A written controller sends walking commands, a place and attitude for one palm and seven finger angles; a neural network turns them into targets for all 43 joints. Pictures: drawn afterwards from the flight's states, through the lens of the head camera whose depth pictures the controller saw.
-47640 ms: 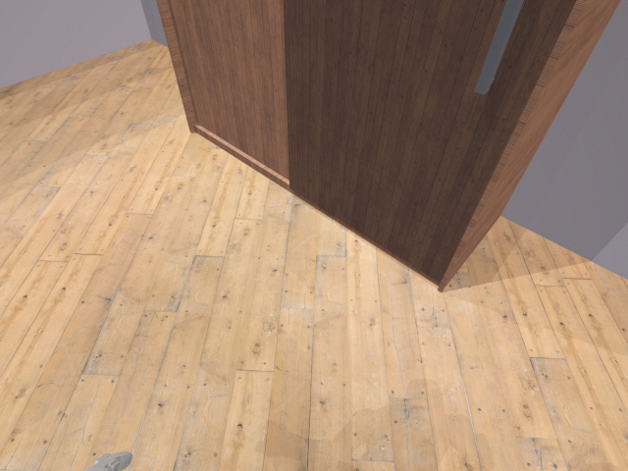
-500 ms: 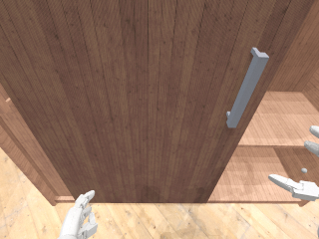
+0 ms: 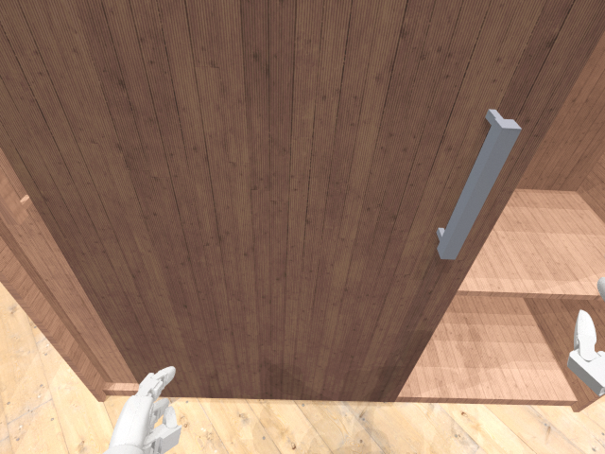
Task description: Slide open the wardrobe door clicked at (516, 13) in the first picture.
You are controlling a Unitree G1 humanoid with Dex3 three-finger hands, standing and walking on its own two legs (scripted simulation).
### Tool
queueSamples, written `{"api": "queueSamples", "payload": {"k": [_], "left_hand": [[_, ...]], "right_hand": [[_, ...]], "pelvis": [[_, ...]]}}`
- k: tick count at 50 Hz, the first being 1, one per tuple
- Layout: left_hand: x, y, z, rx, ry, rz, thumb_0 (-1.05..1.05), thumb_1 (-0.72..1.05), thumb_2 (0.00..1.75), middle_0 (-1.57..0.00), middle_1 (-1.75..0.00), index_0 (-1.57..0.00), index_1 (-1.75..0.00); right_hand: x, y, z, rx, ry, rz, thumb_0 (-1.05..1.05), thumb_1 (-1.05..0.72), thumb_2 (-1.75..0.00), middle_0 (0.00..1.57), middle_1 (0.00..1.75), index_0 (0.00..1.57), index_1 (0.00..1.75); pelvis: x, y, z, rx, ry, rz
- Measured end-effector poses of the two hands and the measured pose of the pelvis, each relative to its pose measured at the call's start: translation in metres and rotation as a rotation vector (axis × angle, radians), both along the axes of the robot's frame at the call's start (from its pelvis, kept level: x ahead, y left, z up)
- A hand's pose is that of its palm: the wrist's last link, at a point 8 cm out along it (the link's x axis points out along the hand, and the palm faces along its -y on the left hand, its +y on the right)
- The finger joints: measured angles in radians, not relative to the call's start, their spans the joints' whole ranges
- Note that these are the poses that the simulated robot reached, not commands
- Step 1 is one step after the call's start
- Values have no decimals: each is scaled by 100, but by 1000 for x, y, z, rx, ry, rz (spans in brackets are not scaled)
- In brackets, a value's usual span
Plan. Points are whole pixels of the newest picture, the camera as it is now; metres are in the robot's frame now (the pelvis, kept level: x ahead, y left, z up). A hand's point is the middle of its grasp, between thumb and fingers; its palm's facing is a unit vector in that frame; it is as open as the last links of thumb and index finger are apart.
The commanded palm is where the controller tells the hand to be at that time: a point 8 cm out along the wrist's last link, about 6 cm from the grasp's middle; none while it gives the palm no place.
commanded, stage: draw the hand back to the body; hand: right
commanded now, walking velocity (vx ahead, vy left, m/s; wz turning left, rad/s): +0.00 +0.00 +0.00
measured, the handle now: (467, 190) +0.45 -0.26 +0.15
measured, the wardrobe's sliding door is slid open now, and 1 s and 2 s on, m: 0.62 0.62 0.62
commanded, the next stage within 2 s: step back with the hand held close in 0.28 s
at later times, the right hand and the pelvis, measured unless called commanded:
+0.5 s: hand (588, 351) +0.17 -0.26 +0.17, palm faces +0.49 +0.79 -0.38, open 7.4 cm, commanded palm +0.13 -0.29 +0.17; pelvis -0.01 +0.01 +0.00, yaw +0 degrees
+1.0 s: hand out of the picture +0.09 -0.32 +0.16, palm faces +0.49 +0.74 -0.47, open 7.4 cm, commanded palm +0.03 -0.34 +0.17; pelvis -0.09 -0.03 -0.02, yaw -3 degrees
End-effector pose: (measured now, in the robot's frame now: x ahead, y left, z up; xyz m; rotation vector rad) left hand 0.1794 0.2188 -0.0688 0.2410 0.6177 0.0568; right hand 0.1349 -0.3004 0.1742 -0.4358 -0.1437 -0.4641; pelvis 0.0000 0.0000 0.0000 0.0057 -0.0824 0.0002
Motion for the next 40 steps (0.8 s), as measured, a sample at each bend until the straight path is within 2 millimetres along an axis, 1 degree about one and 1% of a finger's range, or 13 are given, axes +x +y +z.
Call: {"api": "queueSamples", "payload": {"k": [6, 13, 21, 26, 30, 33, 36, 40], "left_hand": [[0, 2, -1, -5, 6, -3, 1, 90, 90, -20, -30, -20, -30], [-3, 5, -1, -6, 6, -3, 1, 90, 90, -21, -30, -20, -30], [-7, 9, -1, -5, 4, 9, 1, 90, 90, -21, -30, -20, -30], [-12, 11, -1, 10, 40, 18, 1, 90, 90, -21, -30, -20, -30], [-22, 11, 1, 17, 61, 56, 1, 90, 90, -21, -30, -20, -30], [-32, 10, 2, 23, 69, 90, 1, 91, 90, -20, -30, -20, -30], [-45, 6, 4, 35, 77, 114, 1, 91, 90, -20, -30, -20, -30], [-63, -3, 5, 53, 84, 119, 1, 91, 90, -20, -30, -20, -30]], "right_hand": [[-4, 1, -2, 12, 6, -28, 1, -85, -87, 21, 33, 21, 32], [-5, 8, -4, 28, 5, -20, 1, -88, -89, 20, 31, 21, 30], [-8, 9, 1, 12, -9, -12, 1, -89, -90, 21, 30, 21, 30], [-4, 1, 12, -49, -55, -4, 1, -89, -90, 21, 30, 21, 30], [-1, -1, 6, -59, -19, 38, 1, -89, -90, 20, 30, 21, 30], [-4, -1, -1, -60, 24, 85, 1, -89, -90, 20, 30, 21, 30], [-12, -6, -3, -78, 40, 121, 1, -89, -90, 21, 30, 21, 30], [-28, -20, 2, -119, 9, 128, 1, -89, -90, 21, 30, 22, 30]], "pelvis": [[-2, 5, 0, -1, -4, -3], [-4, 10, 1, 0, -12, -4], [-7, 12, 2, 1, -21, -2], [-15, 9, 1, 18, 19, -5], [-24, 1, 0, 20, 47, 10], [-31, -7, 0, 19, 59, 19], [-39, -14, -2, 19, 63, 22], [-53, -23, -4, 24, 60, 19]]}}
